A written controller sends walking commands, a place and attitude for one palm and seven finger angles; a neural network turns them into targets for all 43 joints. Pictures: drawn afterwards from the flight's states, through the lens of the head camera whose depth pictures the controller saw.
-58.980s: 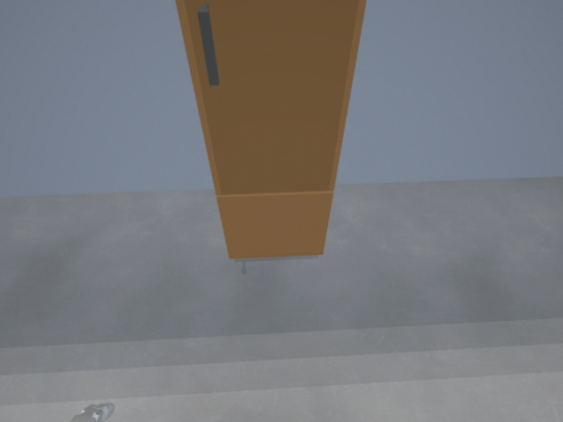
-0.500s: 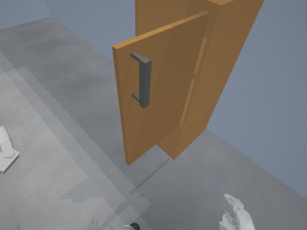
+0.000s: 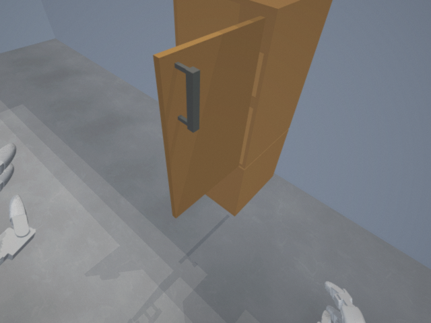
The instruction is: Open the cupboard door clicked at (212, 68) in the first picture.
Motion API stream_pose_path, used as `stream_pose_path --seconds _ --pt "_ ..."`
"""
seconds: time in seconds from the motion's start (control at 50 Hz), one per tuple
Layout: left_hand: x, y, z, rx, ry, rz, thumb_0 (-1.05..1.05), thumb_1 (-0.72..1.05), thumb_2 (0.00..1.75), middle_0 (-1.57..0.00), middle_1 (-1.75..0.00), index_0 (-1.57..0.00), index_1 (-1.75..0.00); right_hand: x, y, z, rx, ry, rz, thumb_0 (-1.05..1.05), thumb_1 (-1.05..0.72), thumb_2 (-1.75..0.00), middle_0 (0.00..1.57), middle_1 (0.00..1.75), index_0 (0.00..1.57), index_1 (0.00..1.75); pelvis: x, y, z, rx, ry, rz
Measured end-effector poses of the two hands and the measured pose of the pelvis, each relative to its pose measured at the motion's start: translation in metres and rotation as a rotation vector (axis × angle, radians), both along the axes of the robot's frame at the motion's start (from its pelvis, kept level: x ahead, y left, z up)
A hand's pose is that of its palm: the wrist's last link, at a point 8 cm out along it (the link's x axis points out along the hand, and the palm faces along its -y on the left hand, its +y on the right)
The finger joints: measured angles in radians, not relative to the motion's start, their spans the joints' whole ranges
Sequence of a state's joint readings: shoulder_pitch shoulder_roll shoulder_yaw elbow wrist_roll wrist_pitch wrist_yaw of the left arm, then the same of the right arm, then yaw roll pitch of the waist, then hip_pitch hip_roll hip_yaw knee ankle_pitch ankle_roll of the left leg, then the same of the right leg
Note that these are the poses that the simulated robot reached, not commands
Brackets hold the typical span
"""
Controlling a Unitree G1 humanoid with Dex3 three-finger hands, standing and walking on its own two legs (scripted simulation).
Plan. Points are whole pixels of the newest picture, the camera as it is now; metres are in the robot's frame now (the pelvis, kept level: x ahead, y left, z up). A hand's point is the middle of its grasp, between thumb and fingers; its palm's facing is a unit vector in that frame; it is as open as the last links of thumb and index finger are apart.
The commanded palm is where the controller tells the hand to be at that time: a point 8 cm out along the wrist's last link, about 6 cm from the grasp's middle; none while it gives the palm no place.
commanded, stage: stop stepping back and stand still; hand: left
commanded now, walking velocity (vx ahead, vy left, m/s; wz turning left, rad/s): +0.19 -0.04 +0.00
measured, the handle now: (186, 98) +0.54 +0.09 +0.14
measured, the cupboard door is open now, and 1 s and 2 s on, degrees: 88 88 88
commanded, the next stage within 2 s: let the arm hang, fingers relaxed in 0.30 s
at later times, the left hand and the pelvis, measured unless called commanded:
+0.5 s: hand (58, 278) +0.18 +0.26 +0.04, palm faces +0.27 -0.84 -0.47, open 7.4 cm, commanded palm none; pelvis -0.02 +0.00 -0.02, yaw +3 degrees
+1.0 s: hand out of the picture -0.07 +0.19 -0.17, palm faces +0.13 -0.96 -0.23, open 7.2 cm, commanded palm none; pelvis -0.01 +0.01 +0.00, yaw +5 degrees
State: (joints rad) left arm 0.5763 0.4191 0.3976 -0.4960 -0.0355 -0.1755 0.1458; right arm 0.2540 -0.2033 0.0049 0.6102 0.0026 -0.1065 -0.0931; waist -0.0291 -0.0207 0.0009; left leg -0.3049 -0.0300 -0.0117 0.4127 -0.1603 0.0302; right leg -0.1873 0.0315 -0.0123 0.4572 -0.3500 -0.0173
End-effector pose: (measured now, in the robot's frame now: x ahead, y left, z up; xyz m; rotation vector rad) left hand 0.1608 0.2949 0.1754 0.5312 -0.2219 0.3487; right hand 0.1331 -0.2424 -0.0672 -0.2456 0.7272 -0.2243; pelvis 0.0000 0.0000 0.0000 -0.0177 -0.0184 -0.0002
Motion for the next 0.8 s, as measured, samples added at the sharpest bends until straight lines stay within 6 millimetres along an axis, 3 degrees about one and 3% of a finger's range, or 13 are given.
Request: stream_pose_path --seconds 0.16,0.3,0.4,0.42,0.46,0.5,0.54,0.6,0.64,0.66,0.68,0.8 --pt "-0.042 0.004 0.004 0.005 -0.075 0.046 0.01 0.89 0.9 -0.22 -0.3 -0.22 -0.31 -0.02 0.001 -0.018 -0.004 0.063 0.038 0.02 -0.9 -0.9 0.21 0.3 0.2 0.3 -0.019 0.001 -0.009 0.01 -0.018 0.001" --pt "-0.03 0.021 -0.01 -0.042 -0.121 0.096 0.01 0.89 0.9 -0.21 -0.3 -0.21 -0.31 -0.023 0.014 -0.025 0.007 0.016 0.023 0.02 -0.9 -0.9 0.21 0.3 0.2 0.3 -0.026 0.009 -0.018 0.013 -0.042 0.021" --pt "-0.03 0.004 0.001 0.012 -0.062 0.059 0.02 0.89 0.9 -0.21 -0.3 -0.21 -0.31 -0.022 0.028 -0.022 0.086 0.001 0.055 0.02 -0.9 -0.9 0.21 0.3 0.2 0.3 -0.022 -0.001 -0.01 0.017 -0.017 0.019" --pt "-0.029 0.001 -0.005 0.041 -0.032 0.043 0.02 0.89 0.9 -0.21 -0.3 -0.21 -0.31 -0.02 0.028 -0.027 0.102 0.003 0.077 0.02 -0.9 -0.9 0.21 0.3 0.2 0.3 -0.022 -0.003 -0.012 0.023 -0.003 0.022" --pt "-0.018 0.001 -0.045 0.001 0.137 0.039 0.01 0.89 0.9 -0.21 -0.3 -0.21 -0.31 -0.019 0.025 -0.046 0.136 0.056 0.101 0.01 -0.9 -0.9 0.21 0.3 0.2 0.3 -0.023 -0.002 -0.017 0.015 0.009 0.03" --pt "-0.012 0.001 -0.107 -0.128 0.373 0.075 0.0 0.9 0.9 -0.2 -0.3 -0.2 -0.3 -0.022 0.022 -0.064 0.151 0.145 0.106 0.01 -0.9 -0.9 0.21 0.3 0.2 0.3 -0.022 0.0 -0.02 0.007 0.01 0.056" --pt "-0.018 -0.007 -0.175 -0.271 0.613 0.122 0.0 0.9 0.9 -0.2 -0.3 -0.2 -0.3 -0.031 0.019 -0.076 0.147 0.232 0.103 0.01 -0.9 -0.9 0.21 0.3 0.2 0.3 -0.021 0.001 -0.022 0.005 0.005 0.082" --pt "-0.052 -0.036 -0.265 -0.46 0.944 0.156 0.01 0.91 0.9 -0.2 -0.3 -0.2 -0.3 -0.049 0.014 -0.084 0.118 0.34 0.083 0.01 -0.9 -0.9 0.21 0.3 0.2 0.3 -0.019 0.002 -0.025 0.001 -0.01 0.105" --pt "-0.087 -0.063 -0.307 -0.566 1.144 0.156 0.01 0.91 0.9 -0.2 -0.3 -0.2 -0.3 -0.064 0.012 -0.082 0.093 0.412 0.064 0.01 -0.9 -0.9 0.21 0.3 0.2 0.3 -0.018 0.002 -0.023 0.011 -0.019 0.103" --pt "-0.106 -0.076 -0.321 -0.613 1.237 0.156 0.01 0.91 0.9 -0.2 -0.3 -0.2 -0.3 -0.073 0.011 -0.08 0.084 0.447 0.056 0.01 -0.9 -0.9 0.2 0.3 0.2 0.3 -0.017 0.002 -0.021 0.012 -0.019 0.1" --pt "-0.118 -0.077 -0.326 -0.676 1.246 0.217 -0.01 0.95 0.9 -0.2 -0.3 -0.2 -0.3 -0.081 0.011 -0.078 0.074 0.484 0.052 0.01 -0.91 -0.9 0.2 0.3 0.2 0.3 -0.016 0.002 -0.018 0.009 -0.013 0.104" --pt "-0.18 -0.058 -0.325 -0.663 1.421 0.339 -0.06 1.01 0.9 -0.21 -0.3 -0.21 -0.3 -0.119 0.017 -0.075 0.075 0.655 0.029 0.01 -0.91 -0.9 0.2 0.3 0.2 0.3 -0.013 0.002 -0.006 0.002 0.009 0.104"
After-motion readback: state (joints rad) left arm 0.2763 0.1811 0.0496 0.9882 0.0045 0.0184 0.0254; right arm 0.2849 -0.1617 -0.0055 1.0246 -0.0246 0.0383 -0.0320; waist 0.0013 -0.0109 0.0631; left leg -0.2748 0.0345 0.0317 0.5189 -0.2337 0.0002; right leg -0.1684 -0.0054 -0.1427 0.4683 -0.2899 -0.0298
